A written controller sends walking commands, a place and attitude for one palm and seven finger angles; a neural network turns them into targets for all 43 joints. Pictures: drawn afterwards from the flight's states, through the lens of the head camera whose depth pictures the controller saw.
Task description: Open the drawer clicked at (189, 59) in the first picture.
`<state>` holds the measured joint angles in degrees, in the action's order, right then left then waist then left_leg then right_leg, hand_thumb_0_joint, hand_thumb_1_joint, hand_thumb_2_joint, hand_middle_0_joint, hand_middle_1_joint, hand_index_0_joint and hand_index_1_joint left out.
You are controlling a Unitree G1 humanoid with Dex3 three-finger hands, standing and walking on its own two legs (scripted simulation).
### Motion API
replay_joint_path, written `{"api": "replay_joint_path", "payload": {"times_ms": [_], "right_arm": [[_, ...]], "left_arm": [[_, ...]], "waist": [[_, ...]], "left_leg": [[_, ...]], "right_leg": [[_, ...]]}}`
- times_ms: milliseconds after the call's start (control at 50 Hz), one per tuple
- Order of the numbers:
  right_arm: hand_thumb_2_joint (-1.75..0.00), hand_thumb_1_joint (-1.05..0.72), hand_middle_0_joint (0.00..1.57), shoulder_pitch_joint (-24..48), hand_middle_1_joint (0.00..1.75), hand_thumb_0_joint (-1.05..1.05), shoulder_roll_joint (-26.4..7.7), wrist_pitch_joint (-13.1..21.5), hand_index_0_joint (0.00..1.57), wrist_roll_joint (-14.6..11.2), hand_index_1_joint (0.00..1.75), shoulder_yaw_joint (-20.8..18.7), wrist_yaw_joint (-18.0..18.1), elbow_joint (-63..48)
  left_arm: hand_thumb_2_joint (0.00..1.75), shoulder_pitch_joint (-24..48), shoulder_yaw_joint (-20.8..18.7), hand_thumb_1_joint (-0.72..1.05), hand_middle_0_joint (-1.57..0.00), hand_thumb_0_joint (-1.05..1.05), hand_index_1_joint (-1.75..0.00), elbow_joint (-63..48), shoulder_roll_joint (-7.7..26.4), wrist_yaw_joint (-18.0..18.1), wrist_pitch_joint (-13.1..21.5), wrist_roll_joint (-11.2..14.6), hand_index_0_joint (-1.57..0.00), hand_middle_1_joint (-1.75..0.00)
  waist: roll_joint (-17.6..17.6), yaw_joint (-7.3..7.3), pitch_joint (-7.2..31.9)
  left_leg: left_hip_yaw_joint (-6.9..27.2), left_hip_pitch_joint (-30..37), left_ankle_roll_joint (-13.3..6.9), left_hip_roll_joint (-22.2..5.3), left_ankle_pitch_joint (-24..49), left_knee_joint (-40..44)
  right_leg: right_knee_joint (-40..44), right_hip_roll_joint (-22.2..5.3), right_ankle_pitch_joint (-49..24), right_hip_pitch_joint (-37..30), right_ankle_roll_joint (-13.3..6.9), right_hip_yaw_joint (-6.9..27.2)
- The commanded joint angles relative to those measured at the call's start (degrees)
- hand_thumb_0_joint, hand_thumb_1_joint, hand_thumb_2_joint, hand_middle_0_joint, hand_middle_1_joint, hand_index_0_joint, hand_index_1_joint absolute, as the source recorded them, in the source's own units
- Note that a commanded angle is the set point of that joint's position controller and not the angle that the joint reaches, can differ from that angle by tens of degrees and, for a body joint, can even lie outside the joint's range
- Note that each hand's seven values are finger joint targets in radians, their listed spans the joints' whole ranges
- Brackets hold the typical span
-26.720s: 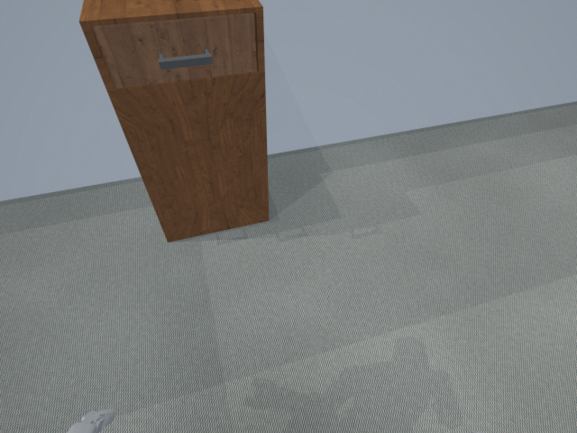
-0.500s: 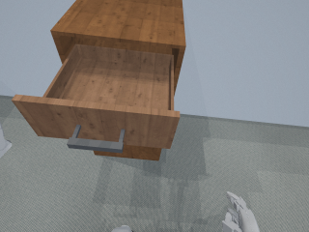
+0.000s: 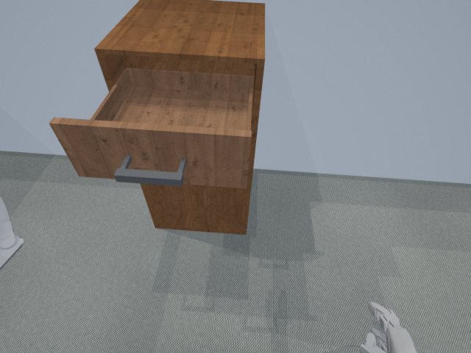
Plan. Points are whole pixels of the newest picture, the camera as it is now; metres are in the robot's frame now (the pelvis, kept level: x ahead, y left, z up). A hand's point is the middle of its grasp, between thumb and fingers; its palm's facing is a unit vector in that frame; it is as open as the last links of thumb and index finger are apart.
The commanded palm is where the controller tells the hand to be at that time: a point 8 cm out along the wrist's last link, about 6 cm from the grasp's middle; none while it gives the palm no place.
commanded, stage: stop stepping back and stand still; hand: left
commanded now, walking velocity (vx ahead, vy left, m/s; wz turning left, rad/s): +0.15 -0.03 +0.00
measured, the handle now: (152, 169) +0.46 +0.19 +0.03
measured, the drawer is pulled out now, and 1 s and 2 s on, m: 0.30 0.30 0.30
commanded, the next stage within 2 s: let the arm hang, fingers relaxed in 0.46 s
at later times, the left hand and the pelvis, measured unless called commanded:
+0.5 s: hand out of the picture +0.13 +0.24 +0.20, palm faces +0.45 -0.80 -0.39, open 7.4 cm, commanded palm +0.07 +0.28 +0.22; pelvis -0.06 +0.00 +0.00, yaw +0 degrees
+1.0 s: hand out of the picture -0.05 +0.18 -0.17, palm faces +0.10 -0.97 -0.21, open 7.0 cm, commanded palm none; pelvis -0.06 -0.01 +0.00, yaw +3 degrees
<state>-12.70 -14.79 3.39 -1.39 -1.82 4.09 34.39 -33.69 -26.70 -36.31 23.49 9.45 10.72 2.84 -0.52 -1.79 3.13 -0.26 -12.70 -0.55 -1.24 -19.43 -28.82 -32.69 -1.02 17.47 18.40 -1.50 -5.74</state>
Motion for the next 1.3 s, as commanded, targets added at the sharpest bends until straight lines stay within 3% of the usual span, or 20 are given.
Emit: {"api": "replay_joint_path", "payload": {"times_ms": [0,40,180,260,300,360,400,440,520,540,560,580,620,660,700,740,780,820,1000,1280], "right_arm": [[-0.90,-0.90,0.20,5.83,0.30,0.00,-6.27,4.67,0.20,-0.22,0.30,-2.14,-1.07,-10.76],[-0.90,-0.90,0.20,6.66,0.30,0.00,-3.62,4.72,0.20,0.41,0.30,-0.41,-1.89,-10.58],[-0.90,-0.90,0.20,6.48,0.30,0.00,-4.32,4.37,0.20,0.14,0.30,-0.66,-1.07,-9.20],[-0.90,-0.90,0.20,6.02,0.30,0.00,-3.95,3.34,0.20,-0.10,0.30,-0.66,-0.95,-8.15],[-0.90,-0.90,0.20,5.42,0.30,0.00,-3.45,3.05,0.20,0.23,0.30,-0.44,-1.20,-7.32],[-0.90,-0.90,0.20,6.04,0.30,0.00,-4.12,2.76,0.20,0.43,0.30,-0.19,-0.57,-8.32],[-0.90,-0.90,0.20,6.69,0.30,0.00,-4.10,3.39,0.20,0.54,0.30,0.65,-0.67,-8.93],[-0.90,-0.90,0.20,6.07,0.30,0.00,-2.57,5.27,0.20,1.10,0.30,0.33,-1.37,-8.64],[-0.90,-0.90,0.20,6.00,0.30,0.00,-3.46,6.74,0.20,0.79,0.30,0.87,-1.73,-7.46],[-0.90,-0.90,0.20,7.12,0.30,0.00,-9.68,6.23,0.20,2.17,0.30,-3.97,-4.48,5.90],[-0.90,-0.90,0.20,-1.16,0.30,0.00,-2.23,4.32,0.20,2.03,0.30,-3.35,-4.27,5.82],[-0.90,-0.90,0.20,-3.34,0.30,0.00,-2.08,3.41,0.20,1.90,0.30,-2.60,-4.37,4.88],[-0.90,-0.90,0.20,-4.18,0.30,0.00,-2.07,-0.02,0.20,2.05,0.30,-1.26,-4.47,5.58],[-0.90,-0.90,0.20,-1.85,0.30,0.00,-2.98,-1.86,0.20,2.98,0.30,-1.45,-4.46,5.14],[-0.90,-0.90,0.20,-0.44,0.30,0.00,-2.96,-3.04,0.20,3.33,0.30,-1.39,-4.13,5.57],[-0.90,-0.90,0.20,-2.30,0.30,0.00,-2.14,-3.36,0.20,3.14,0.30,-0.97,-3.72,7.87],[-0.90,-0.90,0.20,-4.08,0.30,0.00,-2.78,-2.91,0.20,3.15,0.30,-0.08,-3.45,11.04],[-0.90,-0.90,0.20,-2.56,0.30,0.00,-3.02,-2.92,0.20,2.97,0.30,0.66,-2.89,13.13],[-0.90,-0.90,0.20,-7.97,0.30,0.00,0.19,-3.85,0.20,2.21,0.30,0.43,-1.73,19.66],[-0.90,-0.90,0.20,-10.48,0.30,0.00,2.87,-4.00,0.20,2.31,0.30,1.09,-1.79,27.11]], "left_arm": [[0.90,3.06,-3.35,0.90,-0.20,0.00,-0.30,-18.42,10.26,0.99,3.71,-0.49,-0.20,-0.30],[0.90,1.70,-4.08,0.90,-0.20,0.00,-0.30,-21.78,11.25,0.58,4.18,-0.89,-0.20,-0.30],[0.90,3.81,-5.67,0.90,-0.20,0.00,-0.30,-11.40,10.01,1.68,3.66,-0.29,-0.20,-0.30],[0.90,8.01,-4.04,0.90,-0.20,0.00,-0.30,-4.45,9.14,0.85,3.33,-0.06,-0.20,-0.30],[0.90,8.67,-3.13,0.90,-0.20,0.00,-0.30,-3.57,8.79,0.64,3.35,-0.07,-0.20,-0.30],[0.90,7.23,-1.79,0.90,-0.20,0.00,-0.30,-7.29,8.45,0.57,2.89,0.02,-0.20,-0.30],[0.90,8.62,-1.76,0.90,-0.20,0.00,-0.30,-13.23,8.52,0.91,3.51,-1.23,-0.20,-0.30],[0.90,9.82,-1.96,0.90,-0.20,0.00,-0.30,-14.55,9.31,0.94,3.35,-2.52,-0.20,-0.30],[0.90,2.39,-3.15,0.90,-0.20,0.00,-0.30,-16.06,9.65,1.48,3.37,-1.22,-0.20,-0.30],[0.90,4.37,21.14,0.90,-0.20,0.00,-0.30,38.29,-5.72,-6.75,-7.09,-6.37,-0.20,-0.30],[0.90,2.75,21.49,0.90,-0.20,0.00,-0.30,40.28,-8.53,-8.22,-10.61,-5.85,-0.20,-0.30],[0.90,3.68,21.10,0.90,-0.20,0.00,-0.30,39.77,-6.32,-8.61,-11.56,-5.99,-0.20,-0.30],[0.90,9.17,21.23,0.90,-0.20,0.00,-0.30,43.35,-5.38,-9.33,-11.22,-5.35,-0.20,-0.30],[0.90,12.59,20.98,0.90,-0.20,0.00,-0.30,50.03,-3.98,-8.81,-11.18,-5.43,-0.20,-0.30],[0.90,14.72,21.17,0.90,-0.20,0.00,-0.30,56.80,-3.11,-8.48,-11.40,-5.46,-0.20,-0.30],[0.90,16.72,21.79,0.90,-0.20,0.00,-0.30,63.34,-3.12,-8.22,-11.59,-4.92,-0.20,-0.30],[0.90,17.42,22.58,0.90,-0.20,0.00,-0.30,68.99,-4.44,-8.22,-11.92,-4.16,-0.20,-0.30],[0.90,16.38,23.03,0.90,-0.20,0.00,-0.30,75.63,-5.31,-8.24,-11.95,-3.65,-0.20,-0.30],[0.90,15.52,23.90,0.90,-0.20,0.00,-0.30,90.28,-7.50,-8.30,-11.08,-3.47,-0.20,-0.30],[0.90,13.64,24.80,0.90,-0.20,0.00,-0.30,98.89,-9.08,-7.55,-10.97,-3.43,-0.20,-0.30]], "waist": [[6.27,1.23,6.97],[13.53,1.06,4.37],[3.33,0.31,-3.72],[-6.16,-0.31,-4.83],[-9.69,-0.52,-1.63],[-0.21,-0.31,-3.56],[16.67,-0.31,-5.79],[12.64,0.10,-7.80],[10.14,2.10,-1.64],[4.12,0.99,-3.06],[-2.10,0.40,3.27],[-2.02,-0.70,3.68],[-8.83,0.01,2.19],[-20.30,1.14,-2.43],[-19.77,1.45,-5.12],[-13.56,0.62,-3.24],[6.40,0.82,-3.13],[16.28,2.13,-5.46],[2.75,1.32,-4.17],[-0.85,1.31,-10.49]], "left_leg": [[5.03,6.48,-3.10,-8.91,33.15,3.51],[6.73,-0.07,-2.55,-7.49,26.42,7.59],[4.16,-14.26,-3.30,-2.81,-16.19,5.16],[-0.84,-11.64,-2.16,1.13,-6.82,-11.62],[-1.06,-8.50,-2.13,0.44,-2.68,-10.88],[3.58,1.25,-3.52,-1.92,-9.82,3.89],[23.51,-8.83,-8.25,-13.76,-28.72,20.45],[21.86,-13.19,-9.91,-14.37,-21.26,20.34],[7.07,-6.00,-4.94,-7.79,11.43,6.21],[2.61,-9.39,-1.84,-3.30,14.44,-8.12],[0.57,-6.93,-0.21,-1.60,10.52,-11.40],[-0.04,-6.94,0.79,-0.64,2.54,-11.24],[1.16,-5.93,-0.02,-0.05,1.89,-10.56],[0.02,-10.94,-0.25,1.46,-1.30,-15.99],[0.01,-12.05,-0.37,1.61,-6.95,-14.56],[1.20,-6.49,-0.70,0.54,2.26,-7.16],[6.43,-0.66,-2.13,-3.93,21.01,-0.42],[9.86,-5.00,-4.35,-6.54,18.69,5.28],[4.72,-0.40,-1.75,-4.11,9.16,5.77],[3.35,0.18,-1.52,-3.72,5.88,9.52]], "right_leg": [[-0.45,-3.26,-19.66,-7.98,1.74,6.18],[-0.23,-1.60,-8.24,-7.78,2.13,2.25],[9.86,-2.14,15.08,-6.44,-0.98,10.23],[17.58,-10.39,21.69,-0.07,-5.45,22.03],[16.94,-13.07,15.95,-2.30,-6.15,21.01],[10.22,-6.08,23.11,9.08,-2.18,11.45],[-12.37,2.67,11.09,6.23,1.55,2.82],[-21.70,1.72,7.71,5.73,1.63,4.96],[5.22,1.57,-0.43,-6.14,2.31,1.27],[1.17,-6.19,-18.80,-2.86,0.12,6.43],[1.96,-9.41,-30.61,-5.55,-2.21,12.78],[2.64,-12.58,-27.85,-4.05,-4.00,12.85],[4.36,-9.89,-6.24,2.01,-3.44,9.75],[7.43,-11.36,-9.76,-0.45,-5.67,11.70],[7.56,-12.11,-22.42,-3.75,-7.09,12.41],[5.33,-10.48,-26.00,-5.45,-5.22,11.09],[1.72,-5.35,-12.48,-2.12,-1.64,7.75],[2.84,-1.88,-2.21,-5.64,-0.40,5.29],[13.24,-4.22,-6.47,-8.97,-2.13,7.63],[16.12,-3.99,0.24,-4.95,-1.63,8.06]]}}
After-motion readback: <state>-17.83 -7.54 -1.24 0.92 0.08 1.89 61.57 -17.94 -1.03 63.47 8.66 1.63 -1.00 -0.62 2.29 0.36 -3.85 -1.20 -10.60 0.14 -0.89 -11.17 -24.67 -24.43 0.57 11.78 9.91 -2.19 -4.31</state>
